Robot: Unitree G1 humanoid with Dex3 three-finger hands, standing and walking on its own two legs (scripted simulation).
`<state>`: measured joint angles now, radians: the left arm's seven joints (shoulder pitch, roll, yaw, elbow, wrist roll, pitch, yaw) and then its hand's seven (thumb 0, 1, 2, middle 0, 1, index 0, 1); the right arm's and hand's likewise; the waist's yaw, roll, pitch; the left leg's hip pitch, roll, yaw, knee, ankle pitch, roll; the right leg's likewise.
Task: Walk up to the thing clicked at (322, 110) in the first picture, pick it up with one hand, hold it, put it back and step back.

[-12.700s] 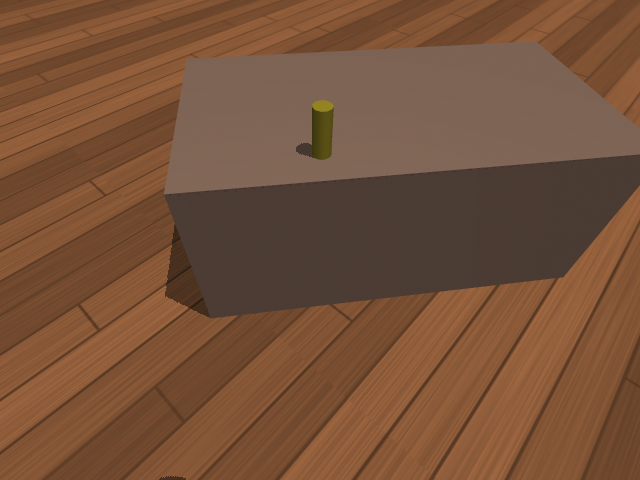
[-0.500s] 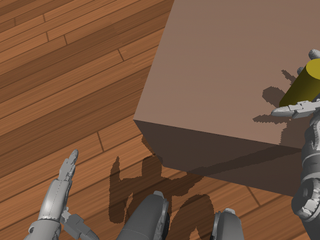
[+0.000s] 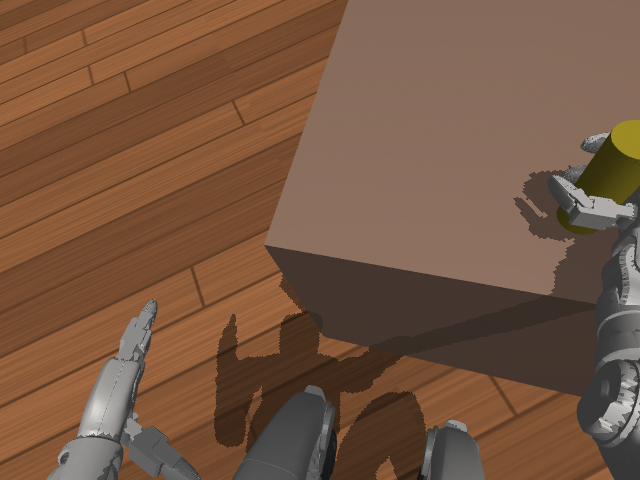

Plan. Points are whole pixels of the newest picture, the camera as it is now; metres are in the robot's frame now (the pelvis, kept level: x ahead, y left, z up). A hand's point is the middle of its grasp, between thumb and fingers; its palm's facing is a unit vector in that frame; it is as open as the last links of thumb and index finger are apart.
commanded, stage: settle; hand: right
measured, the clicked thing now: (605, 183) +0.50 -0.22 +0.02
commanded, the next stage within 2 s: lift in 0.88 s
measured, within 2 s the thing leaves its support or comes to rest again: leaves its support in 0.22 s
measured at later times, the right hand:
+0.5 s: hand (619, 163) +0.50 -0.22 +0.05, palm faces +0.19 +0.98 +0.00, open 7.2 cm
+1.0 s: hand (632, 147) +0.50 -0.22 +0.08, palm faces +0.19 +0.98 +0.00, open 7.2 cm
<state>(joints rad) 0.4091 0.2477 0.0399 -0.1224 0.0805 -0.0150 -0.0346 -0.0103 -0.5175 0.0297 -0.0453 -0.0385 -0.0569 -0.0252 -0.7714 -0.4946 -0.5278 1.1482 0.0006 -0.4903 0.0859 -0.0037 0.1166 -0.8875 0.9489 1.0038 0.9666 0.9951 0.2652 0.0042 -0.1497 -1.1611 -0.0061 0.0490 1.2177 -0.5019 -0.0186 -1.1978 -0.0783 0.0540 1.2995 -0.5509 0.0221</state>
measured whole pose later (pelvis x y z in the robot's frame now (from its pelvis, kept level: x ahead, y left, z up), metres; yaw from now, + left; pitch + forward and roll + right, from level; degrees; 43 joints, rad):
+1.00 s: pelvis +0.01 -0.01 +0.04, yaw -1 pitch +21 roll +3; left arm 0.37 0.24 0.02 0.05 0.06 -0.03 -0.01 -0.01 -0.54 0.05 -0.05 -0.05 -0.05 -0.04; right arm -0.78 -0.46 -0.47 1.12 0.02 -0.39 0.08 -0.01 0.09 -1.16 0.89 1.08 0.91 1.09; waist 0.22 0.00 -0.13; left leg -0.96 0.00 0.03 1.04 -0.44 -0.03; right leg -0.99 -0.07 0.03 1.12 -0.49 0.01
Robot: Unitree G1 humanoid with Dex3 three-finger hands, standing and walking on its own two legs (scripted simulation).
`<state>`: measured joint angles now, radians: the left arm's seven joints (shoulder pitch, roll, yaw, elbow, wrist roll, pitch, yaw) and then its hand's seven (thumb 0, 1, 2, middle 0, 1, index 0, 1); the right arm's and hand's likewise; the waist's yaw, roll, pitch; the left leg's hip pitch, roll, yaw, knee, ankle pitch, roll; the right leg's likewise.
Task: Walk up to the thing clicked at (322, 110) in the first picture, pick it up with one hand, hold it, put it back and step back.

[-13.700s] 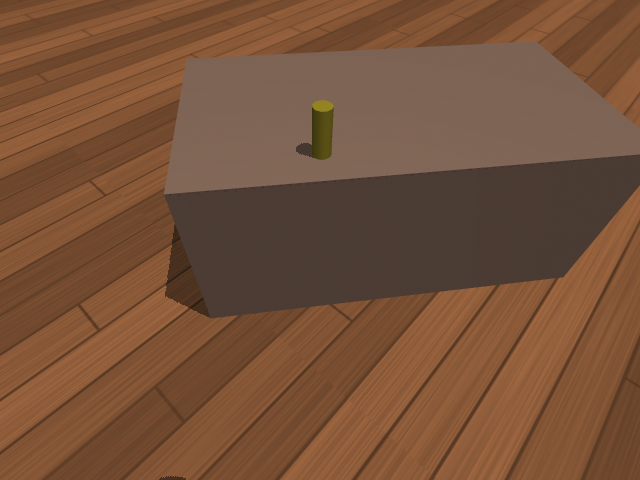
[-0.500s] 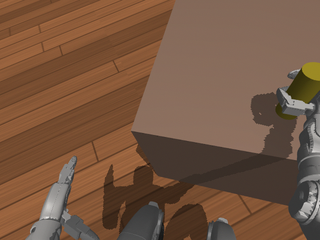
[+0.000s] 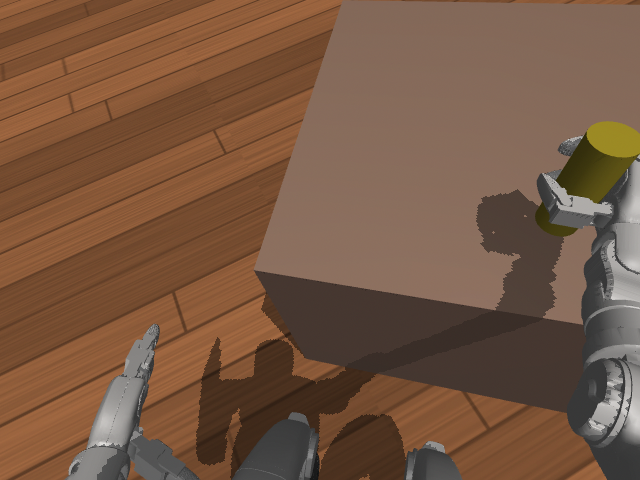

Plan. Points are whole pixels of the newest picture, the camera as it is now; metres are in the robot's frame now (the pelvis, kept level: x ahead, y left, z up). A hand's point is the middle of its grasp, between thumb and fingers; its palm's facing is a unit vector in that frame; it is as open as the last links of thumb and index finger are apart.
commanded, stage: lift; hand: right
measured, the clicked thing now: (581, 184) +0.50 -0.22 +0.05
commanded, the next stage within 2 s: hold in 1.46 s
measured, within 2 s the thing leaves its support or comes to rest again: neither
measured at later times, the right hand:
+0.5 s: hand (590, 177) +0.46 -0.20 +0.10, palm faces +0.18 +0.98 +0.00, open 7.2 cm
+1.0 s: hand (603, 201) +0.39 -0.18 +0.16, palm faces +0.17 +0.98 +0.00, open 7.2 cm
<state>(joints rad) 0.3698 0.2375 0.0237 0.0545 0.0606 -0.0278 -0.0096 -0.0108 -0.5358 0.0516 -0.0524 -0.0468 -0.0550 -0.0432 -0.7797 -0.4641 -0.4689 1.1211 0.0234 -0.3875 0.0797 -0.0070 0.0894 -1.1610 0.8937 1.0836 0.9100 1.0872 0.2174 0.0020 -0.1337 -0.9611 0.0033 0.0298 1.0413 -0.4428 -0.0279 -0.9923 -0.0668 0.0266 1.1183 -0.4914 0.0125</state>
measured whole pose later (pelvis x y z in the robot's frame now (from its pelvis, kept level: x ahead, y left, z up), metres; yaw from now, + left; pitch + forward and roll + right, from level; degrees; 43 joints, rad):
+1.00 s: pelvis +0.02 +0.01 +0.06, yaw -1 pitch +5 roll +0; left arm 0.31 0.21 0.07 0.39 -0.02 -0.03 0.08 -0.01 -0.53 0.04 -0.05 -0.05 -0.06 -0.04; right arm -0.31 -0.21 -0.23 0.43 0.16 -0.12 0.01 -0.01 0.09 -1.16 0.89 1.09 0.91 1.09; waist 0.04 -0.01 -0.06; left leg -0.46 0.03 0.00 0.72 -0.35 -0.03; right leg -0.45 -0.04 -0.02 0.73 -0.37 0.02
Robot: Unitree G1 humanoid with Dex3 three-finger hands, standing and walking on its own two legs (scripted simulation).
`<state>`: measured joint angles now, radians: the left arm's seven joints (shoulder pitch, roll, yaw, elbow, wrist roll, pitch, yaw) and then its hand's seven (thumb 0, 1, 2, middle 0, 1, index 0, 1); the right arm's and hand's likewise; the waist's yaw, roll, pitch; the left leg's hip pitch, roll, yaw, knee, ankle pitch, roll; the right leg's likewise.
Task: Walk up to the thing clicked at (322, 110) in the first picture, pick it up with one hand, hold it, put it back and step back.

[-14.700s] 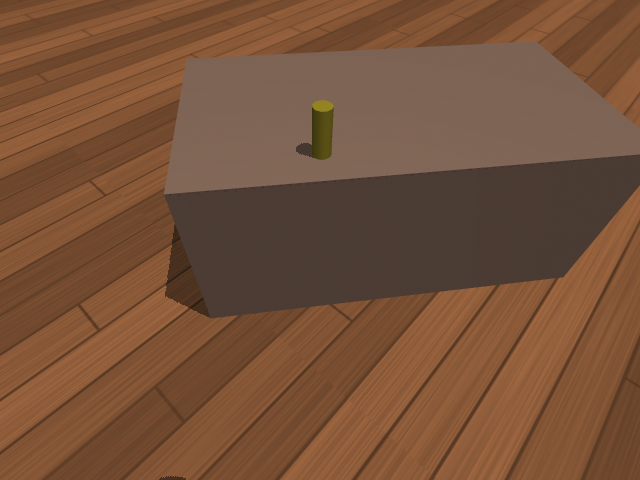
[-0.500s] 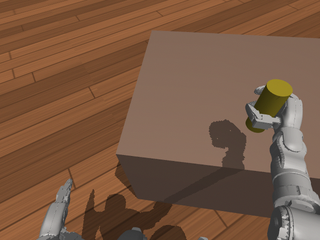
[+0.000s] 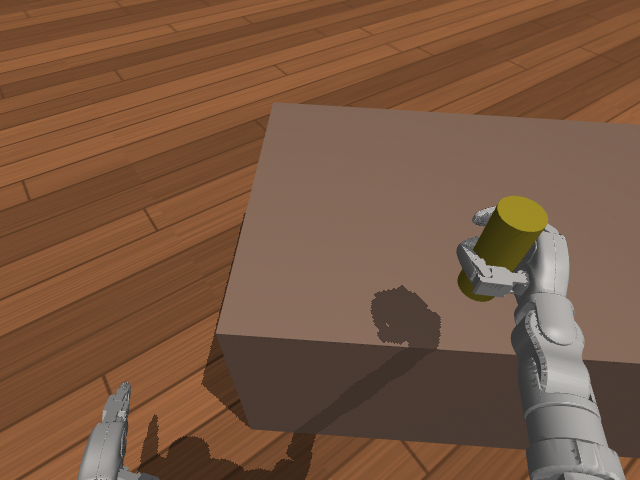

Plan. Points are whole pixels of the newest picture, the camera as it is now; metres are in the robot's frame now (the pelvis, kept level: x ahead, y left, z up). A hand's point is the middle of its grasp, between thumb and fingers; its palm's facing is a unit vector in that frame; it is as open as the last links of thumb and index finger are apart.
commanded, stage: lift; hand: right
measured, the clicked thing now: (497, 253) +0.38 -0.19 +0.10
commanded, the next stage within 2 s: hold in 0.46 s
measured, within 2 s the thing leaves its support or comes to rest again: neither
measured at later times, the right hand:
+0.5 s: hand (498, 259) +0.35 -0.17 +0.13, palm faces +0.16 +0.99 +0.00, open 7.2 cm
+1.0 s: hand (504, 263) +0.33 -0.17 +0.15, palm faces +0.15 +0.99 +0.00, open 7.2 cm
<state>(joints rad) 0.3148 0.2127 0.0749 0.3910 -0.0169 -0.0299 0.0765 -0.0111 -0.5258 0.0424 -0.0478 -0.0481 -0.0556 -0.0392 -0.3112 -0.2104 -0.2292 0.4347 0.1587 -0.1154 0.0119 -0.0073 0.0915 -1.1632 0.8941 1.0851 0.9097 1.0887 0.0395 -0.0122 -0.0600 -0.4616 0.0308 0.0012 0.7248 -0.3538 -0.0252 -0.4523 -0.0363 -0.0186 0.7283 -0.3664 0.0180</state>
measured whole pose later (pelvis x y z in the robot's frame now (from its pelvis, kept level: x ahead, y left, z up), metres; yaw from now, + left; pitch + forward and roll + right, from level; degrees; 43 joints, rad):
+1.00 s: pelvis +0.00 +0.01 +0.02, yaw -1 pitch -1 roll +0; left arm 0.24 0.21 0.10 0.57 -0.02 -0.07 0.09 -0.01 -0.52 0.04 -0.05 -0.05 -0.06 -0.04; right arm -0.11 -0.18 -0.18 0.09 0.18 0.09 0.00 -0.01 0.09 -1.16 0.89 1.09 0.90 1.09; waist 0.01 -0.04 -0.02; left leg -0.24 0.03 0.02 0.54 -0.28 -0.02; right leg -0.23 -0.03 -0.01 0.53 -0.28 0.02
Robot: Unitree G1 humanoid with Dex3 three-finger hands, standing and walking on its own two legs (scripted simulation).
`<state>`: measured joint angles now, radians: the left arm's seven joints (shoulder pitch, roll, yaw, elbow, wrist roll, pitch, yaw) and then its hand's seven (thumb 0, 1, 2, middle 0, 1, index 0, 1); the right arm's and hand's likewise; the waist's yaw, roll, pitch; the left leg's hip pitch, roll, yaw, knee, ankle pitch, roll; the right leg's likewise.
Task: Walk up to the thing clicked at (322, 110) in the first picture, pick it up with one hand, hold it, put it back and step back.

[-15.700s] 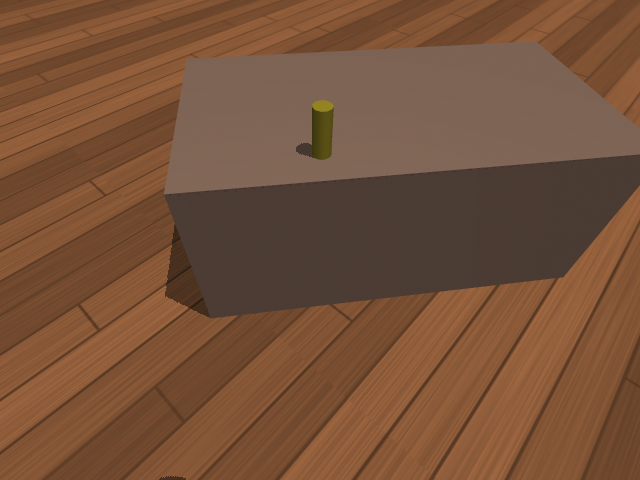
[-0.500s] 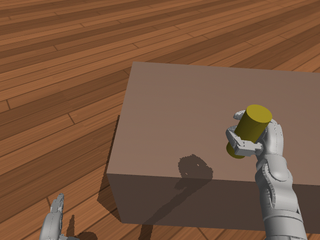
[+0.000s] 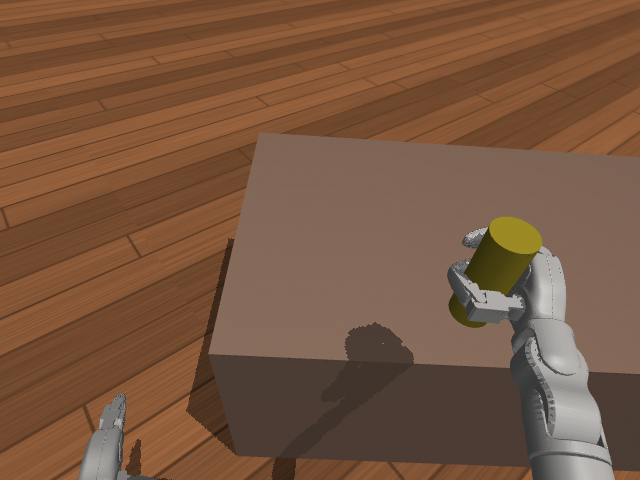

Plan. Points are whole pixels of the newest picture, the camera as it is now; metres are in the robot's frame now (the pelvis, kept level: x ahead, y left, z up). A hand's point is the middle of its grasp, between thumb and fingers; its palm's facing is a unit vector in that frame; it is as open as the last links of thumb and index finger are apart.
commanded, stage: hold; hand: right
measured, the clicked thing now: (489, 276) +0.33 -0.18 +0.13
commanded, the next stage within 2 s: none
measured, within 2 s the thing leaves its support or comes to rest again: neither
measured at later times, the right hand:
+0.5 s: hand (481, 276) +0.33 -0.17 +0.13, palm faces +0.13 +0.99 +0.00, open 7.2 cm
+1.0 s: hand (477, 273) +0.33 -0.17 +0.13, palm faces +0.13 +0.99 +0.00, open 7.2 cm
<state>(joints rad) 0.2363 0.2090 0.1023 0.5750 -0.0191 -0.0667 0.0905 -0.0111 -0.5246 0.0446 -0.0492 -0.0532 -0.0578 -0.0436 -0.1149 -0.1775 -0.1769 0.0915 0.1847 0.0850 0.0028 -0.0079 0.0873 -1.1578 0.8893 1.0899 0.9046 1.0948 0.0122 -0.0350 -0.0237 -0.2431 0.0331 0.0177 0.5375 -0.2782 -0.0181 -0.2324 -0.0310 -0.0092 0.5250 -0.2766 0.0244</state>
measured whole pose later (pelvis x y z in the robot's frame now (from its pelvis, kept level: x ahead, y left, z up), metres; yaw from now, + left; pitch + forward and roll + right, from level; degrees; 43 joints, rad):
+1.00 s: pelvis +0.01 +0.00 +0.00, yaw +0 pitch -1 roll +0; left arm 0.21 0.21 0.11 0.64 -0.01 -0.10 0.08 -0.01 -0.53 0.05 -0.05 -0.05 -0.06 -0.05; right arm -0.11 -0.18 -0.18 0.08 0.19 0.10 0.01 -0.01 0.09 -1.15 0.89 1.09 0.90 1.10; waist 0.01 -0.04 -0.01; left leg -0.21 0.03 0.02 0.49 -0.27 -0.02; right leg -0.20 -0.03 -0.01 0.48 -0.26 0.03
